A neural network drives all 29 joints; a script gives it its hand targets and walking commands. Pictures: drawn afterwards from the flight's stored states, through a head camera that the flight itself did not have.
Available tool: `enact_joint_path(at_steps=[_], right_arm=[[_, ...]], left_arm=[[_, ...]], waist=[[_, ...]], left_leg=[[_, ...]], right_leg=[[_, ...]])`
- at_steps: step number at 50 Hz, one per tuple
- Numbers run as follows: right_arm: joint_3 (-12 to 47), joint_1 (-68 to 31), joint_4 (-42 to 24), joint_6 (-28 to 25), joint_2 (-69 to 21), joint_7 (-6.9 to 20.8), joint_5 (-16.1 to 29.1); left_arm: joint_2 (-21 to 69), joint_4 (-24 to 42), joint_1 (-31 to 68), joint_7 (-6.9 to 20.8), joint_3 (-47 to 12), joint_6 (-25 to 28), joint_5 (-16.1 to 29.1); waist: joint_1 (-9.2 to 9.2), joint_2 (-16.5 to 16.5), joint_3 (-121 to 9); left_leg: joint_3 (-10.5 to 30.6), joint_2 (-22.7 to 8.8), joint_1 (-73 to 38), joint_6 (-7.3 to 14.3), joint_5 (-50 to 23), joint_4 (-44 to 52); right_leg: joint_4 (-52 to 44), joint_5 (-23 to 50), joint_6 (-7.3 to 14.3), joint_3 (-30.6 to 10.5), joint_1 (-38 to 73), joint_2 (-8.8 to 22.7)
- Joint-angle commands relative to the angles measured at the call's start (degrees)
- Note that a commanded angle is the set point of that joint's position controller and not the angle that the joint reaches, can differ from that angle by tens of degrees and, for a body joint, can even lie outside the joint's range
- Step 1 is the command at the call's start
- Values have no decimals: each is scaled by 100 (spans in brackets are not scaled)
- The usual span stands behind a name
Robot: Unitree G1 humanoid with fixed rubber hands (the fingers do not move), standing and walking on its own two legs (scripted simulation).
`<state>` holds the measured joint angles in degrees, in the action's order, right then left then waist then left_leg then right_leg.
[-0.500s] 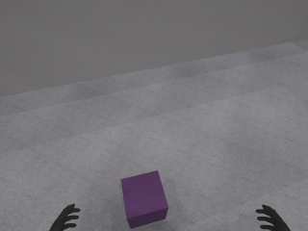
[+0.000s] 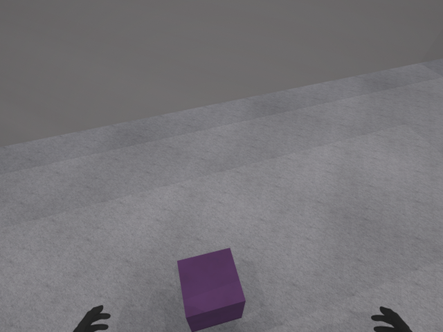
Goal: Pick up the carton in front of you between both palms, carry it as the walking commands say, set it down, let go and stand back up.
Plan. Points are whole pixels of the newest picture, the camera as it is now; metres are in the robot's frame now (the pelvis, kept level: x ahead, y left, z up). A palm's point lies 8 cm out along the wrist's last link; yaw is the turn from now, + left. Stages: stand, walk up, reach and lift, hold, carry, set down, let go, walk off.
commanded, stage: stand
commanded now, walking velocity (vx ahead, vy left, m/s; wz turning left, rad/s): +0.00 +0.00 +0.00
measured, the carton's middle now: (210, 290) +0.38 +0.07 -0.65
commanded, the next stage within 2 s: none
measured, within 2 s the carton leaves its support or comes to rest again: neither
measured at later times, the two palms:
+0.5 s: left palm out of the picture +0.07 +0.30 -0.11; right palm out of the picture +0.07 -0.31 -0.09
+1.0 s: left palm out of the picture +0.07 +0.30 -0.11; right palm out of the picture +0.07 -0.31 -0.09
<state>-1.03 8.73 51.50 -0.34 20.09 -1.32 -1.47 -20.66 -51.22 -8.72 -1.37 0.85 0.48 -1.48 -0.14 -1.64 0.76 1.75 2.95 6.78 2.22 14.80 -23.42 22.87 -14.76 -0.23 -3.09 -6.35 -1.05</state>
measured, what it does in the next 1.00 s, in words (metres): stands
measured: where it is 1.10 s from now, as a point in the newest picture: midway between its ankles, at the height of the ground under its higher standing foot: outside the picture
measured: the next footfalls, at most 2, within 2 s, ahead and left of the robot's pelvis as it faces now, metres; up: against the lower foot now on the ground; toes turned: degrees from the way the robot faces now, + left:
none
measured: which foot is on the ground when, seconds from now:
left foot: down 0.00-1.00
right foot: down 0.00-1.00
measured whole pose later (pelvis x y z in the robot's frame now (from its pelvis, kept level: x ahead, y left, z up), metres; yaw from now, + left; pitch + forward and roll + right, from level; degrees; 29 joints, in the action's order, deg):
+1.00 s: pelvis -0.02 +0.00 +0.01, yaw +0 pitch -2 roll +0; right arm -0.1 6.6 59.7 -0.9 22.0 -0.7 -0.7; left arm -22.5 -59.7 -6.9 -0.7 -0.3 1.0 -0.9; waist 0.1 -1.1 1.6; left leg 2.0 2.6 5.6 1.9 10.8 -18.8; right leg 18.2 -10.7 0.0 -3.0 -5.2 -1.2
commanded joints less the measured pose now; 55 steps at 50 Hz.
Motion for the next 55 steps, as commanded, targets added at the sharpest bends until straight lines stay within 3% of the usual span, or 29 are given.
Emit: enact_joint_path(at_steps=[1,20,55], right_arm=[[-195,-204,-185,-71,973,-18,7],[-132,-329,327,-91,1103,20,48],[-92,-413,607,-116,1211,40,82]], left_arm=[[-846,201,209,-12,165,71,8],[-1002,-337,258,29,89,90,35],[-1116,-631,370,43,53,104,61]], waist=[[-2,153,-179],[15,156,-26],[25,162,-106]], left_leg=[[664,-825,25,-95,-1560,402],[729,-881,37,-67,-951,729],[736,-919,-111,-33,-1260,757]], right_leg=[[-282,1344,103,-502,64,626],[-606,919,116,-590,27,679],[-698,1136,157,-542,73,737]])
